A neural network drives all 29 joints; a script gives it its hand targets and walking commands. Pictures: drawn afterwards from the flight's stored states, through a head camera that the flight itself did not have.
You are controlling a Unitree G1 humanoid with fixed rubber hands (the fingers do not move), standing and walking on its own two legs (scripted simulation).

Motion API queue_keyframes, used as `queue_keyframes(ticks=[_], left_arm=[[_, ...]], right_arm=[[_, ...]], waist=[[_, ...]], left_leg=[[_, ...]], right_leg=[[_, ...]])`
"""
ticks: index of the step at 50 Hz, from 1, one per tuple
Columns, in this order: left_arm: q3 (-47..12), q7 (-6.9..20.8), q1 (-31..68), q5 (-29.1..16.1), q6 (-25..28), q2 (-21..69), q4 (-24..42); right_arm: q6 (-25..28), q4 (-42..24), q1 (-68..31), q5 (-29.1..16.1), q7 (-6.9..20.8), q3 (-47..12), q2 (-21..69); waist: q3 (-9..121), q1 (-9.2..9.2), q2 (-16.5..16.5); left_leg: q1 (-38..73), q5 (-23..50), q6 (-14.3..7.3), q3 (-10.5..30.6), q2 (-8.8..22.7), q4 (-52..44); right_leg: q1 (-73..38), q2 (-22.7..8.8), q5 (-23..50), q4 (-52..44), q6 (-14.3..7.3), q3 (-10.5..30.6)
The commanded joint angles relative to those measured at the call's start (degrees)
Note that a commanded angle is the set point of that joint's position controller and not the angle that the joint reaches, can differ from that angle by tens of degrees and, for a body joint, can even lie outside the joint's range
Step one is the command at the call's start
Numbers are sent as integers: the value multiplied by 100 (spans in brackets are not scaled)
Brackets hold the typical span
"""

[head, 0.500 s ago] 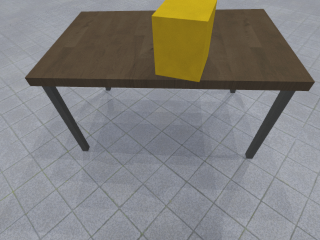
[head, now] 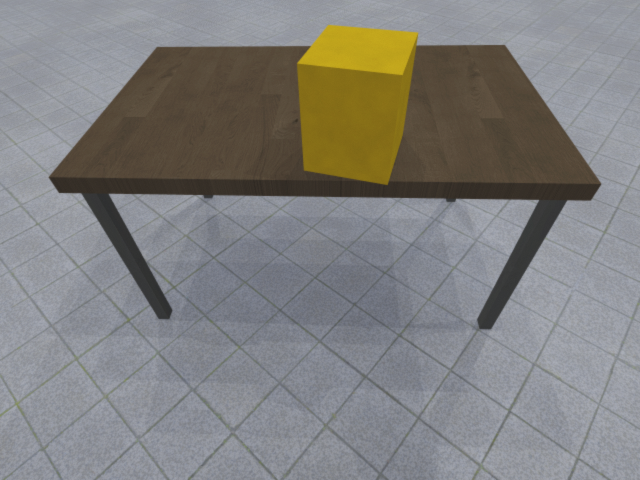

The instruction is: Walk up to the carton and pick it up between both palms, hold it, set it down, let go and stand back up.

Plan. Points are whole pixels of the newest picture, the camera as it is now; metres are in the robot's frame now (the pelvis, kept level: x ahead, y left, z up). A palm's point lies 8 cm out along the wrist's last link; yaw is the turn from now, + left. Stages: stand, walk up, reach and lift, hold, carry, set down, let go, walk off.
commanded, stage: walk up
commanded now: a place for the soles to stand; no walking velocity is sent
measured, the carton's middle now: (358, 105) +0.88 -0.02 +0.03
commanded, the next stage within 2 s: none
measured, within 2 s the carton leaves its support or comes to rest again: neither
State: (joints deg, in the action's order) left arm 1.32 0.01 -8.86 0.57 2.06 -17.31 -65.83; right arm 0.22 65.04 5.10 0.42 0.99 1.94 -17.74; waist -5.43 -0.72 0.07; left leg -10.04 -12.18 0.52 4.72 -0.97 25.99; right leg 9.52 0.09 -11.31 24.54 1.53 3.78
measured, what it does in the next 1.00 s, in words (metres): walks ahead: right foot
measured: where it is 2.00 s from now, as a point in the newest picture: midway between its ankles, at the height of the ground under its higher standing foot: (332, 404)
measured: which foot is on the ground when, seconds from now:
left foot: down 0.00-0.84, up 0.86-1.00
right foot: down 0.00-0.44, up 0.46-0.76, down 0.78-1.00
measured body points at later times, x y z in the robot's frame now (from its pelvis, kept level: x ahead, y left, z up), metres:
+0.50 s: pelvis +0.06 +0.03 -0.01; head +0.05 +0.04 +0.44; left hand +0.09 +0.34 -0.15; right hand +0.10 -0.30 -0.13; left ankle +0.06 +0.12 -0.74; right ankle +0.03 -0.13 -0.71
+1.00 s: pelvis +0.20 +0.00 -0.03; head +0.22 -0.02 +0.42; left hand +0.32 +0.29 -0.13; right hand +0.26 -0.31 -0.16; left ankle +0.21 +0.13 -0.69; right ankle +0.27 -0.12 -0.74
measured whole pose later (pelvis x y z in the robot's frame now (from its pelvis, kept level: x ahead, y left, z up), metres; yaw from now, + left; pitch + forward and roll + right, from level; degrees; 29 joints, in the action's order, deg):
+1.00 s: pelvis +0.20 +0.00 -0.03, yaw +0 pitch -7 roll -2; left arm 2.6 2.3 -10.6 0.7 4.3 -17.7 -50.0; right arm 2.0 51.6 16.0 0.4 2.3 3.8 -22.3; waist -8.7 0.7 5.1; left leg -23.7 -25.7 -2.1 3.2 1.3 66.7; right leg 17.0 -0.6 -15.6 39.5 -2.3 -6.2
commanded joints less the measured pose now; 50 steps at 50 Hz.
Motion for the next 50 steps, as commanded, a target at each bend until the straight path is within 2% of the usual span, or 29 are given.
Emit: queue_keyframes(ticks=[1,9,10,11,14,15,16,18,19,20,21,22,23,25,26,28,31,33,34,35,38,40,41,42,43,45,46,47,50], left_arm=[[216,-103,276,-39,170,-1385,371],[200,-117,509,-25,121,-1411,340],[442,17,9,28,144,-1837,683],[481,69,-327,65,146,-1788,581],[612,84,-603,90,214,-2037,696],[671,55,-699,84,252,-2098,769],[692,65,-658,63,278,-2122,907],[715,118,-291,73,248,-2111,1183],[692,131,17,95,232,-2247,1342],[632,168,477,94,185,-1932,1519],[513,177,519,26,119,-1506,1641],[386,139,704,-23,139,-998,1840],[470,86,651,71,169,-1621,1740],[514,142,-186,22,246,-1818,1481],[536,158,-305,8,272,-1756,1380],[543,196,-315,-12,278,-1646,1406],[466,283,-146,11,220,-1571,1579],[490,329,30,13,190,-1542,1815],[510,363,5,25,172,-1642,1809],[554,366,-107,35,160,-1616,1885],[571,361,-271,35,175,-1604,1869],[700,250,-1360,50,211,-1791,1553],[860,154,-2024,41,265,-2349,1481],[893,165,-2248,-55,276,-2643,1540],[864,129,-1738,-98,291,-2573,1724],[791,93,-769,-41,304,-2400,1855],[777,73,-571,-38,319,-2270,1922],[739,65,-386,-47,333,-2230,1975],[740,73,-216,44,384,-2210,2005]], right_arm=[[158,-375,-373,-78,-87,197,-1305],[107,-396,-459,-60,-90,154,-1303],[203,-604,116,70,-3,445,-1773],[204,-682,-24,126,53,453,-1815],[241,-1071,-341,126,125,447,-1391],[280,-1121,-249,139,109,459,-1292],[314,-1144,-191,158,141,482,-1390],[344,-1202,-91,186,199,572,-1620],[373,-1200,445,153,229,622,-1579],[418,-966,1037,148,229,681,-1536],[484,-790,1843,148,134,780,-1789],[569,-865,2190,242,81,943,-2526],[546,-931,1788,183,80,952,-2609],[575,-1299,1031,86,54,791,-2112],[610,-1442,1070,92,36,786,-1946],[607,-1487,1119,70,32,725,-1858],[582,-1604,1479,31,33,642,-1794],[572,-1706,1355,25,7,639,-1861],[557,-1759,1420,48,10,628,-1875],[558,-1845,1290,42,6,642,-1985],[481,-1952,1228,59,11,593,-1978],[437,-1995,1260,63,5,514,-1772],[421,-2034,1550,-40,30,452,-1402],[401,-2001,1608,-97,-32,502,-1670],[364,-2016,1495,-24,-49,515,-1994],[348,-1773,1689,-49,-40,554,-1892],[329,-1714,1739,-34,-15,558,-1790],[310,-1693,1747,-26,39,575,-1869],[260,-1616,1791,77,185,593,-1791]], waist=[[642,50,29],[683,38,-41],[1137,40,-141],[817,-127,-142],[85,-324,-826],[-136,-320,-1133],[-305,-379,-1262],[-146,-169,-906],[-252,204,-1123],[-94,606,-872],[94,992,144],[-116,1092,1501],[-514,859,664],[-368,280,121],[-168,214,257],[-244,183,778],[-309,271,804],[-433,229,1116],[-372,223,768],[-298,154,1045],[-190,50,977],[449,-559,-69],[818,-878,-1435],[988,-756,-1798],[945,-642,-735],[141,-192,-499],[-94,-85,-1030],[-414,-5,-1087],[-192,117,-864]], left_leg=[[304,841,-235,408,623,-631],[227,788,-221,404,628,-798],[185,-1916,-517,245,478,-394],[-339,-2781,-541,478,370,-270],[-2004,-1868,-378,-180,34,865],[-2440,-1242,-315,-454,175,1321],[-2596,-1336,-239,-251,461,1419],[-1848,-1572,-292,-322,566,1127],[-746,-984,-403,-178,775,506],[498,-736,-444,-400,552,85],[1613,-1579,-461,509,718,-737],[1714,-3554,-726,3288,2100,-2061],[1070,-3505,-1004,3543,2486,-2192],[1045,-2438,-1132,2429,2212,-1815],[1233,-1235,-1068,1913,2001,-1532],[1002,130,-1373,1175,1959,-1297],[857,1875,-1390,522,1806,-1023],[460,1822,-1415,418,1902,-1027],[434,1633,-1345,405,1834,-957],[353,1714,-1268,197,1721,-823],[-109,1649,-1033,-128,1339,-202],[-915,2391,-846,-443,987,1881],[-1956,1125,-396,-837,27,4203],[-2602,-1912,-385,-261,-442,4759],[-2278,-2049,-445,308,-107,4915],[-2432,-1652,-336,160,301,4931],[-2401,-1570,-313,245,439,4587],[-2071,-1319,-276,272,563,4283],[-1663,-1166,-176,-97,728,3106]], right_leg=[[-162,-574,902,-601,-320,444],[-293,-589,690,-701,-325,410],[-410,-532,-1930,-420,-663,585],[-165,-579,-3078,-619,-835,1103],[-910,-1309,-3348,-1296,-1278,2105],[-1248,-1759,-2950,-1433,-1546,2558],[-1284,-1915,-2260,-1518,-1681,2654],[-401,-1799,-2682,-1451,-1563,2266],[633,-1754,-2797,-1139,-1407,1944],[1541,-1323,-2687,-538,-1161,1365],[2586,-361,-2547,1073,-768,520],[3786,788,-2123,2997,-450,49],[3589,268,-1498,3598,-369,635],[3157,-172,-1039,3666,-333,509],[3015,-180,-917,3549,-349,538],[2775,-401,-953,3130,-208,296],[2483,-395,-711,2617,-218,79],[2201,-650,-624,2042,-262,-95],[1935,-565,-519,1917,-310,-225],[1640,-611,-306,1613,-347,-308],[682,-370,-133,1165,-374,-705],[-1205,-14,-219,783,-558,-902],[-1867,-1308,-960,-51,-1153,1386],[-1963,-2465,-1471,-942,-1925,3971],[-1243,-2570,-2707,-1270,-1955,4069],[-396,-2378,-2905,-1099,-1838,2679],[176,-2221,-2816,-1117,-1712,2242],[841,-2180,-2628,-1230,-1635,1777],[1235,-1877,-2436,-1101,-1555,1141]])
